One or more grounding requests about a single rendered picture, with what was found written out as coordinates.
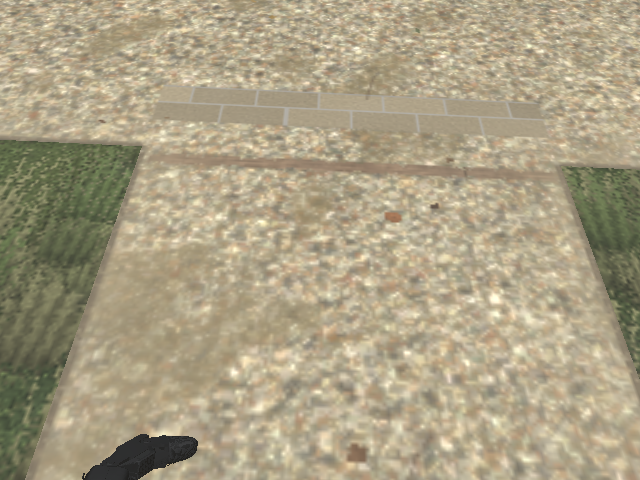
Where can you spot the left robot hand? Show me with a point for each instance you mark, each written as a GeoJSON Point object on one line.
{"type": "Point", "coordinates": [140, 455]}

